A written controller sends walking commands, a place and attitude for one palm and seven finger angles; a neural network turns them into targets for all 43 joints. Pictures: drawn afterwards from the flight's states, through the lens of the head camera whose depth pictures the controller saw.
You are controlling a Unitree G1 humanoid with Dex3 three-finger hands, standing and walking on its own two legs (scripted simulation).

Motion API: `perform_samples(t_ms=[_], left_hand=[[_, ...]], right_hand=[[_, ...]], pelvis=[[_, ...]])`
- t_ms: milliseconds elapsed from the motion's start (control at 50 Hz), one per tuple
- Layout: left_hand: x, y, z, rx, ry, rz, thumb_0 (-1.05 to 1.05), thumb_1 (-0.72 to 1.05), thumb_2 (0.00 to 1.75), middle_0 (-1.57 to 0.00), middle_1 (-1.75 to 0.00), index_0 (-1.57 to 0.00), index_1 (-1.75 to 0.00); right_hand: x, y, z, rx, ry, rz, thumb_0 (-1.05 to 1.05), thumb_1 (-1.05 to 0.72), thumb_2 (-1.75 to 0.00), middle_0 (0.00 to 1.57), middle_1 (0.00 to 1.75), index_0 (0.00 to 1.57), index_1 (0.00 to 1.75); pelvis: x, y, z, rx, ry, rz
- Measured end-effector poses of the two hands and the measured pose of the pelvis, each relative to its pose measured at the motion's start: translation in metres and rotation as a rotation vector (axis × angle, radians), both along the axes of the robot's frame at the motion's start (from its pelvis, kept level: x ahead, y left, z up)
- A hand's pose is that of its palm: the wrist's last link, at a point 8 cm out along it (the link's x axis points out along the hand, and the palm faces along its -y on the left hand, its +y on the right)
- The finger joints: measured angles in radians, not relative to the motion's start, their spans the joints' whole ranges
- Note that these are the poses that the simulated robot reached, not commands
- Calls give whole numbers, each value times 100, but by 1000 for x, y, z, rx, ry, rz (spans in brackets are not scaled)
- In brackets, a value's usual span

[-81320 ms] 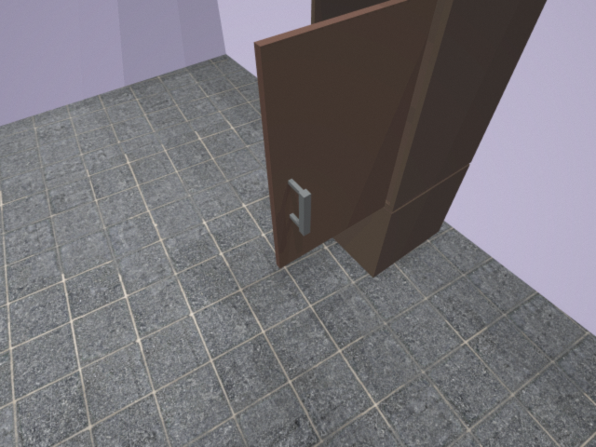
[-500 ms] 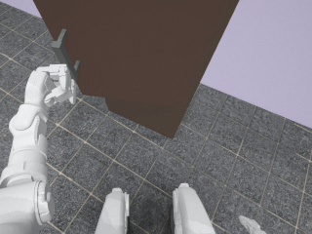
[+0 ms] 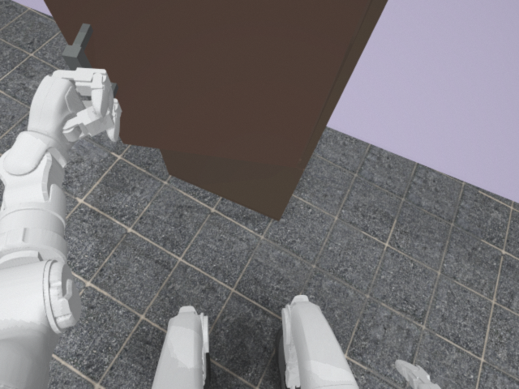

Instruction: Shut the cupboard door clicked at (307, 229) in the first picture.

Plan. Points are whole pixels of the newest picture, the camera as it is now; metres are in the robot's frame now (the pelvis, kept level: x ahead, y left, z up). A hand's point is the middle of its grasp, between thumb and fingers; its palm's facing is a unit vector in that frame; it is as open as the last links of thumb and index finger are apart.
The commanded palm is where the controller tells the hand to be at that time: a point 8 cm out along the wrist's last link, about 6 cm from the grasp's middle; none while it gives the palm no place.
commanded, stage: push the door shut along its arc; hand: left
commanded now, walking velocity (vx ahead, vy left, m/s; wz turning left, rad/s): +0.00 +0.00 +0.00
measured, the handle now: (95, 75) +0.57 +0.22 +0.05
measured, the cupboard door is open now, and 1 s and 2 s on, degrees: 17 3 2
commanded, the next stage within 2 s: pull the fist back off the door in 0.80 s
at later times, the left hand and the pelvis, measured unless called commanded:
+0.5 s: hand (139, 86) +0.54 +0.16 +0.06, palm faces -0.36 -0.93 -0.04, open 3.1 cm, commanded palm +0.57 +0.18 +0.06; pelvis -0.01 +0.01 -0.02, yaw -1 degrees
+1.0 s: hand (162, 55) +0.61 +0.13 +0.06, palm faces -0.27 -0.96 +0.04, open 2.9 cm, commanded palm +0.60 +0.15 +0.06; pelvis +0.00 +0.00 -0.03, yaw -3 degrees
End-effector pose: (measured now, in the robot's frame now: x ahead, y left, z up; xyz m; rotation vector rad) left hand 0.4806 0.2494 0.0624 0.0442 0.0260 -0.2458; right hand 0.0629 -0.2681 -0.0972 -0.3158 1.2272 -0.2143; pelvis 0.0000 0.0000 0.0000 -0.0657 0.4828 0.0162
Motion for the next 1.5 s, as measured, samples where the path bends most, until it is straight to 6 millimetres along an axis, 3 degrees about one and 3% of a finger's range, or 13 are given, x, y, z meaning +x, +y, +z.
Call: perform_samples(t_ms=[280, 480, 740, 920, 960, 1040, 1120, 1300, 1400, 1500], left_hand=[[30, -7, 2, 12, 22, -62, 2, 90, 90, -130, -150, -132, -150], [55, -33, 4, 9, 33, -119, 1, 90, 90, -130, -150, -131, -150], [102, -64, 0, 19, 43, -167, 1, 90, 90, -130, -150, -130, -150], [117, -65, -2, 37, 66, -183, -3, 85, 90, -130, -150, -131, -150], [119, -62, -3, -30, 61, -109, -2, 83, 89, -130, -150, -132, -149], [116, -68, -8, -79, 30, 54, -2, 80, 92, -130, -150, -132, -150], [109, -70, -17, -11, 44, 147, -2, 82, 92, -130, -150, -131, -150], [85, -64, -9, -2, 57, 124, 1, 88, 90, -130, -150, -130, -150], [72, -56, -1, 2, 30, 125, 1, 89, 90, -130, -150, -130, -150], [52, -54, -6, -1, 30, 105, 1, 90, 90, -130, -150, -130, -150]], right_hand=[[-34, -6, 0, -58, 58, -21, 0, -91, -90, 21, 30, 20, 30], [-51, 2, 1, -68, 62, -49, 0, -91, -90, 21, 30, 20, 30], [-83, 15, -13, -53, 123, -128, 0, -91, -90, 21, 30, 20, 30], [-98, 21, -18, -37, 195, -159, 0, -90, -90, 21, 30, 20, 30], [-98, 21, -17, -33, 202, -142, 0, -91, -90, 21, 30, 20, 30], [-94, 25, -15, 12, 211, -107, 0, -91, -90, 20, 30, 20, 30], [-88, 28, -13, 54, 203, -111, 0, -91, -90, 20, 30, 20, 30], [-71, 23, 0, 82, 176, -116, 0, -91, -90, 21, 30, 20, 30], [-56, 12, 7, 62, 150, -93, 0, -91, -90, 20, 30, 20, 30], [-36, 3, 11, 44, 125, -69, 0, -91, -90, 20, 30, 20, 30]], pelvis=[[-9, 2, -10, -21, 33, 9], [-12, 7, -15, -28, 53, 0], [-9, 8, -30, -31, 107, -27], [-5, 6, -35, -31, 129, -33], [-4, 5, -35, -35, 138, -33], [-3, 4, -30, -32, 137, -34], [-2, 2, -23, -24, 128, -33], [6, -3, -1, -9, 83, -27], [11, -4, 6, -4, 64, -20], [15, -3, 11, 2, 45, -12]])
